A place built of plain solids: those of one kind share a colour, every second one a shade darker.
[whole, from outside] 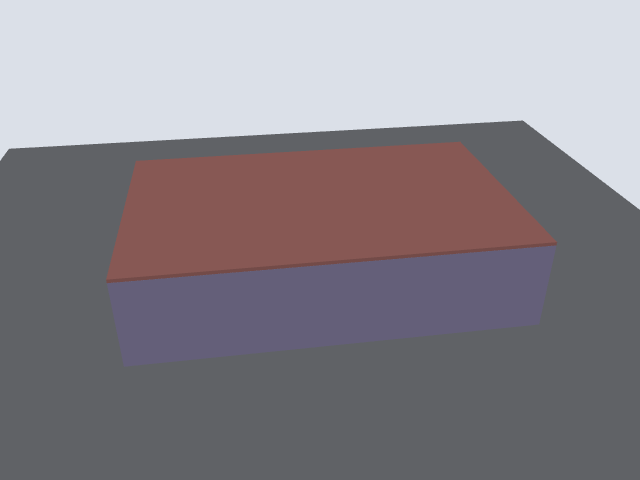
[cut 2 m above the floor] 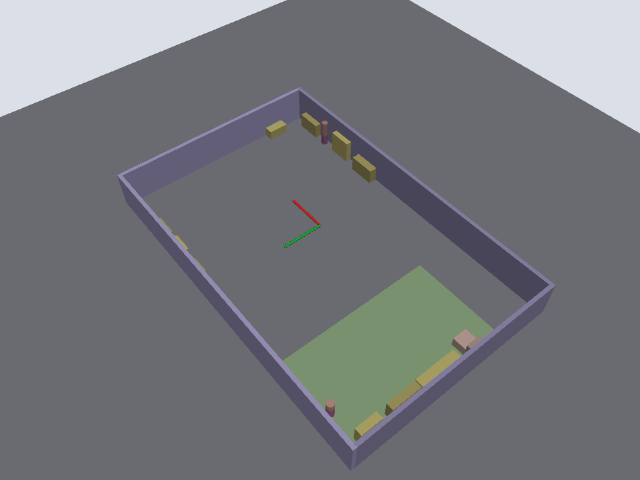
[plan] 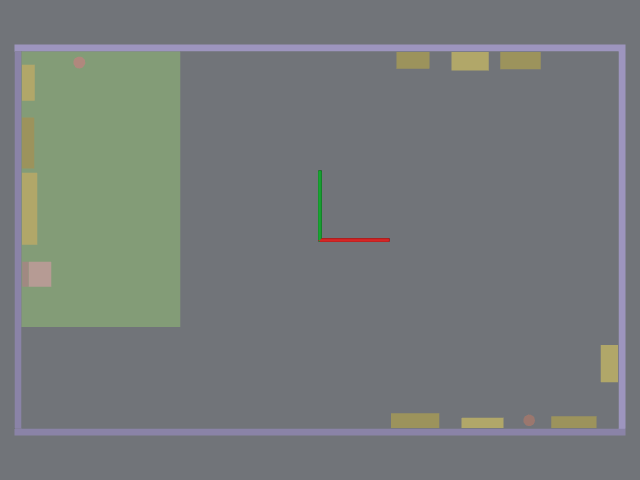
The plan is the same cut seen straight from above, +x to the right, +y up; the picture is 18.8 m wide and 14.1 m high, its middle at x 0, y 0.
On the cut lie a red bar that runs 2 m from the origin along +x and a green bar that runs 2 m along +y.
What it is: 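A loft; one open main floor with 2 platforms, their free sides bare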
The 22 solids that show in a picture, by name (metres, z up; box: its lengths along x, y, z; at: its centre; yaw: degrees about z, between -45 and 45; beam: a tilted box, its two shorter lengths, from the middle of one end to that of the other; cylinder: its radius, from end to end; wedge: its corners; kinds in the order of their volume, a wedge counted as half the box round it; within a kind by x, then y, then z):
{
 "wall_1": {"box": [0.2, 11.08, 4.13], "at": [-8.87, 0.0, 2.02]},
 "wall_2": {"box": [17.94, 0.2, 4.13], "at": [0.0, -5.64, 2.02]},
 "wall_3": {"box": [17.94, 0.2, 4.13], "at": [0.0, 5.64, 2.02]},
 "wall_4": {"box": [0.2, 11.08, 4.13], "at": [8.87, 0.0, 2.02]},
 "floor_1": {"box": [4.67, 8.1, 1.16], "at": [-6.44, 1.49, 0.53]},
 "roof_1": {"box": [17.94, 11.48, 0.16], "at": [0.0, 0.0, 4.16]},
 "case_1": {"box": [0.36, 1.5, 0.91], "at": [-8.57, 2.85, 1.57]},
 "case_2": {"box": [0.37, 1.07, 1.39], "at": [-8.57, 4.62, 1.81]},
 "case_3": {"box": [0.45, 2.12, 0.69], "at": [-8.53, 0.92, 1.45]},
 "case_4": {"box": [0.97, 0.5, 0.51], "at": [2.73, 5.27, 0.21]},
 "case_5": {"box": [1.42, 0.43, 0.9], "at": [2.79, -5.31, 0.4]},
 "case_6": {"box": [1.1, 0.54, 0.56], "at": [4.41, 5.25, 0.23]},
 "case_7": {"box": [1.24, 0.3, 1.3], "at": [4.77, -5.37, 0.6]},
 "case_8": {"box": [1.19, 0.51, 0.54], "at": [5.89, 5.27, 0.22]},
 "case_9": {"box": [1.33, 0.35, 0.88], "at": [7.46, -5.35, 0.39]},
 "case_10": {"box": [0.51, 1.1, 0.59], "at": [8.5, -3.63, 0.25]},
 "chair_1": {"box": [0.19, 0.74, 0.79], "at": [-8.66, -1.01, 1.5]},
 "chair_2": {"box": [0.67, 0.74, 0.47], "at": [-8.23, -1.01, 1.34]},
 "bush_1": {"cylinder": 0.17, "from": [-7.07, 5.21, 1.67], "to": [-7.07, 5.21, 2.43]},
 "bush_2": {"cylinder": 0.17, "from": [6.14, -5.3, 0.6], "to": [6.14, -5.3, 1.43]},
 "pot_1": {"cylinder": 0.17, "from": [-7.07, 5.21, 1.11], "to": [-7.07, 5.21, 1.67]},
 "pot_2": {"cylinder": 0.17, "from": [6.14, -5.3, 0.0], "to": [6.14, -5.3, 0.6]}
}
